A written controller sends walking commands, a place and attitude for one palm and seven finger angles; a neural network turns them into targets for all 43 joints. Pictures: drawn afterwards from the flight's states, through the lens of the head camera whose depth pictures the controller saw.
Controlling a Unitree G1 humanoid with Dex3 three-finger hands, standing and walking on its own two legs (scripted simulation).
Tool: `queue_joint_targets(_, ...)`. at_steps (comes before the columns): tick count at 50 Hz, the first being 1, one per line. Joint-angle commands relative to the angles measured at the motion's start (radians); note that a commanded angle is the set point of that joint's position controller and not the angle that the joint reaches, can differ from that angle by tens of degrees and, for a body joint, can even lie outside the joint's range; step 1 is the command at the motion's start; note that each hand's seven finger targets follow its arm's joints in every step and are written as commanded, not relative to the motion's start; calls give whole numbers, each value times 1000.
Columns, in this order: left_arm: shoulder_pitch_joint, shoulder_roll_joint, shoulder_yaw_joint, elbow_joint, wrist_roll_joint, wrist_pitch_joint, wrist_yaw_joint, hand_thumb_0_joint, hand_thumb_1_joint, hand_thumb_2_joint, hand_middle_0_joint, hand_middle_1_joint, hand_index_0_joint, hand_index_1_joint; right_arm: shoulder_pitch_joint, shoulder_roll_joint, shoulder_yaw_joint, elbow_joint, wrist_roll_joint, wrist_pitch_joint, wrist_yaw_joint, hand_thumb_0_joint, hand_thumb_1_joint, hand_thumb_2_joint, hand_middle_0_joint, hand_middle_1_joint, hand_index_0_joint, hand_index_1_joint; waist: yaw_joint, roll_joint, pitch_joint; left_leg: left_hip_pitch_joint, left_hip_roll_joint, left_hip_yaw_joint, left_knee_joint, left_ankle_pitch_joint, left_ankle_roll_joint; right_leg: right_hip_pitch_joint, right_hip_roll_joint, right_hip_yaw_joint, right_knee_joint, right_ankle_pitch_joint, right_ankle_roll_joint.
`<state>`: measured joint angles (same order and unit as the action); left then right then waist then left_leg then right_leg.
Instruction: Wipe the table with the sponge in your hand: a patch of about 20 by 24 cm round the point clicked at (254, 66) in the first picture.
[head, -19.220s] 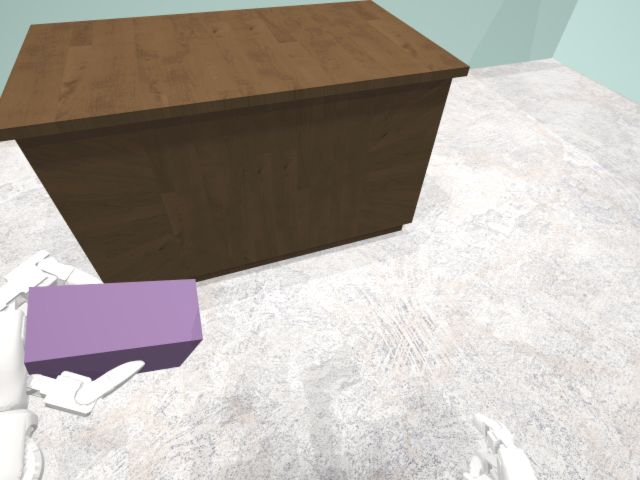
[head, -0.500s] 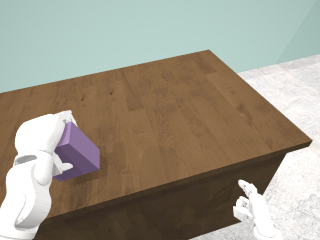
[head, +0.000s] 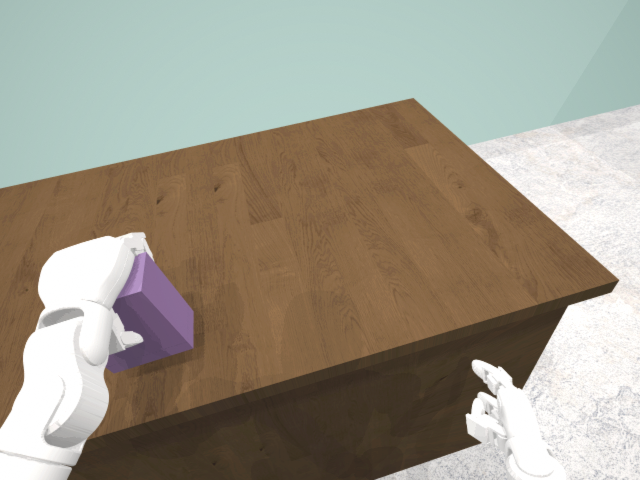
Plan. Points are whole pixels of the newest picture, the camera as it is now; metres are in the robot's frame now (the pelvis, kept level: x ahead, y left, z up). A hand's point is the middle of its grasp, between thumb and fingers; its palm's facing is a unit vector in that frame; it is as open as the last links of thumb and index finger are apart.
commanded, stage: move the sponge above the wiping area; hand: left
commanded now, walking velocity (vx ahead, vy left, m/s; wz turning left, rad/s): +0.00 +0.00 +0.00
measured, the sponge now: (138, 325) +0.25 +0.28 +0.09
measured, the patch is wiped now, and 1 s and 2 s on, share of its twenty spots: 0.00 0.00 0.00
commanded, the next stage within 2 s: lower the sponge onto the table in 1.34 s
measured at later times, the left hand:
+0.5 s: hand (111, 307) +0.25 +0.30 +0.12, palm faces +0.06 -0.09 -0.99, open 9.9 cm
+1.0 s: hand (106, 308) +0.24 +0.30 +0.13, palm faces +0.07 -0.09 -0.99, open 9.9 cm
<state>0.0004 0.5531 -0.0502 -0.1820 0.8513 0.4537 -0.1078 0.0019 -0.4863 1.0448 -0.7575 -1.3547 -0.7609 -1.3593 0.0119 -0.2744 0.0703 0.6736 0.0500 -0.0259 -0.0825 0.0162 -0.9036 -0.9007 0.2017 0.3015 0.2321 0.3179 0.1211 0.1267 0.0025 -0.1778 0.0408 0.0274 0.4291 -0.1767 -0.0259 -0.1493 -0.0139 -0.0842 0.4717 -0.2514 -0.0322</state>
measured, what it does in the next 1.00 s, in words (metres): stands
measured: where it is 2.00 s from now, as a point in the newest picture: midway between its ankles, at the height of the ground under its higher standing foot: outside the picture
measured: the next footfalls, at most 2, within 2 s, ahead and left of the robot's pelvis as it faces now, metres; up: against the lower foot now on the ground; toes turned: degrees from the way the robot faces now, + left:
none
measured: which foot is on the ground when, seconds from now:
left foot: down 0.00-1.00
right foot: down 0.00-1.00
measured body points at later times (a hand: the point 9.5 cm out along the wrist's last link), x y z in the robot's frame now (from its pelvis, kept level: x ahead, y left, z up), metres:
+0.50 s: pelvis +0.01 +0.01 +0.00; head -0.01 -0.03 +0.45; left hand +0.24 +0.30 +0.18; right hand +0.26 -0.19 -0.07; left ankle +0.04 +0.14 -0.74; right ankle +0.01 -0.10 -0.74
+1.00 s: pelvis +0.00 +0.01 +0.00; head -0.02 -0.03 +0.45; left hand +0.24 +0.30 +0.18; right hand +0.26 -0.19 -0.07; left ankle +0.04 +0.14 -0.74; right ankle +0.01 -0.10 -0.74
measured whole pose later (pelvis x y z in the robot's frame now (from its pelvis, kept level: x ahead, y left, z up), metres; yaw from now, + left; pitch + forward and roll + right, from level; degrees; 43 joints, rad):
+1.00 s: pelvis +0.00 +0.01 +0.00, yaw +0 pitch -4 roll +0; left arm 0.05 0.54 -0.04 -0.19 0.87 0.46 -0.09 0.00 -0.49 1.05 -0.76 -1.35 -0.76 -1.36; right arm 0.01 -0.27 0.06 0.68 0.05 0.00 -0.08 0.02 -0.90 -0.90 0.20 0.30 0.18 0.29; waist 0.12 0.11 0.00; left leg -0.17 0.03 0.03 0.42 -0.18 -0.01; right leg -0.14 -0.02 -0.08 0.44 -0.24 -0.01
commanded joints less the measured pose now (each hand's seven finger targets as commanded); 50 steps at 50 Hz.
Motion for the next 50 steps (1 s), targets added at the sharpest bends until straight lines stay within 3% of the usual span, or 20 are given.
queue_joint_targets(1,-278,251,168,-169,38,-32,37,0,100,1300,-1200,-1600,-1200,-1600,-246,-70,-29,-180,-1,-62,-9,0,-900,-900,200,300,200,300,11,-85,-169,82,-66,-61,-26,110,53,-22,-2,125,-127,59,-20)
queue_joint_targets(4,-312,274,187,-177,39,-48,46,0,100,1300,-1200,-1600,-1200,-1600,-264,-73,-32,-179,-1,-67,-13,0,-900,-900,200,300,200,300,15,-39,-166,93,-67,-65,-32,92,51,-26,6,148,-134,34,-31)
queue_joint_targets(5,-311,233,154,-155,35,-52,46,0,100,1300,-1200,-1600,-1200,-1600,-243,-69,-32,-181,-6,-68,-14,0,-900,-900,200,300,200,300,12,-54,-178,88,-64,-59,-29,96,53,-18,0,113,-129,43,-28)
queue_joint_targets(9,-297,284,211,-171,41,-64,61,0,100,1300,-1200,-1600,-1200,-1600,-255,-75,-38,-174,-5,-71,-11,0,-900,-900,200,300,200,300,19,-56,-194,103,-65,-65,-27,133,51,-1,7,145,-124,92,-35)
queue_joint_targets(10,-281,235,171,-165,40,-62,59,0,100,1300,-1200,-1600,-1200,-1600,-239,-72,-35,-180,-9,-69,-9,0,-900,-900,200,300,200,300,20,-43,-208,97,-65,-60,-28,151,53,14,1,106,-115,115,-31)
queue_joint_targets(14,-205,267,220,-191,35,-51,70,0,100,1300,-1200,-1600,-1200,-1600,-253,-77,-40,-181,-8,-64,2,0,-900,-900,200,300,200,300,31,-54,-198,95,-63,-68,-30,170,49,21,7,136,-108,148,-36)
queue_joint_targets(15,-198,223,183,-168,31,-44,67,0,100,1300,-1200,-1600,-1200,-1600,-234,-76,-41,-184,-11,-58,1,0,-900,-900,200,300,200,300,23,-79,-191,83,-59,-56,-25,168,52,19,1,106,-106,152,-30)
queue_joint_targets(19,-205,264,216,-207,34,-33,72,0,100,1300,-1200,-1600,-1200,-1600,-259,-78,-39,-186,-2,-52,5,0,-900,-900,200,300,200,300,22,-47,-180,88,-61,-66,-32,160,49,8,9,130,-110,132,-33)
queue_joint_targets(20,-198,209,165,-199,29,-34,68,0,100,1300,-1200,-1600,-1200,-1600,-241,-73,-39,-193,-7,-52,3,0,-900,-900,200,300,200,300,18,-38,-181,85,-60,-59,-28,151,53,7,2,100,-111,124,-29)
queue_joint_targets(24,-254,241,177,-205,45,-55,71,0,100,1300,-1200,-1600,-1200,-1600,-252,-73,-39,-183,-2,-59,-8,0,-900,-900,200,300,200,300,8,-39,-168,105,-58,-71,-41,110,52,-20,13,128,-130,65,-34)
queue_joint_targets(31,-262,186,129,-208,61,-84,91,0,100,1300,-1200,-1600,-1200,-1600,-232,-61,-39,-177,-9,-70,-8,0,-900,-900,200,300,200,300,15,-18,-191,116,-57,-84,-62,136,47,1,12,89,-125,79,-36)
queue_joint_targets(34,-268,243,189,-201,60,-65,106,0,100,1300,-1200,-1600,-1200,-1600,-258,-72,-42,-171,-8,-67,-7,0,-900,-900,200,300,200,300,28,-33,-190,112,-55,-87,-72,125,45,14,20,117,-128,71,-46)
queue_joint_targets(36,-263,190,139,-184,61,-48,104,0,100,1300,-1200,-1600,-1200,-1600,-249,-66,-38,-174,-7,-63,-2,0,-900,-900,200,300,200,300,25,-39,-194,100,-57,-81,-74,135,43,19,10,91,-125,77,-36)
queue_joint_targets(39,-245,239,187,-182,56,-15,102,0,100,1300,-1200,-1600,-1200,-1600,-278,-77,-41,-171,-4,-52,0,0,-900,-900,200,300,200,300,34,-31,-182,93,-58,-81,-75,127,43,23,19,119,-124,76,-45)
queue_joint_targets(40,-241,198,148,-175,52,-7,95,0,100,1300,-1200,-1600,-1200,-1600,-266,-74,-39,-177,-4,-49,2,0,-900,-900,200,300,200,300,28,-35,-196,84,-58,-72,-67,129,45,30,12,94,-117,82,-40)
queue_joint_targets(42,-206,213,157,-155,55,6,81,0,100,1300,-1200,-1600,-1200,-1600,-258,-81,-40,-171,-3,-41,5,0,-900,-900,200,300,200,300,24,-66,-177,77,-59,-76,-64,138,45,18,11,101,-120,92,-33)
queue_joint_targets(44,-201,239,186,-202,45,6,70,0,100,1300,-1200,-1600,-1200,-1600,-282,-79,-39,-183,0,-43,4,0,-900,-900,200,300,200,300,29,-60,-190,87,-58,-79,-57,129,48,21,17,126,-116,88,-40)
queue_joint_targets(47,-185,212,151,-196,47,-6,51,0,100,1300,-1200,-1600,-1200,-1600,-249,-79,-38,-184,-3,-40,1,0,-900,-900,200,300,200,300,15,-75,-178,84,-59,-75,-45,128,52,0,8,106,-120,86,-28)
queue_joint_targets(49,-224,240,171,-245,49,-22,53,0,100,1300,-1200,-1600,-1200,-1600,-274,-76,-34,-188,-1,-46,-1,0,-900,-900,200,300,200,300,17,-29,-175,92,-59,-83,-52,107,50,-4,17,126,-122,63,-38)
queue_joint_targets(50,-229,192,129,-260,48,-36,53,0,100,1300,-1200,-1600,-1200,-1600,-258,-66,-34,-194,-4,-52,-1,0,-900,-900,200,300,200,300,13,-23,-190,98,-59,-75,-43,116,53,-4,11,98,-117,70,-34)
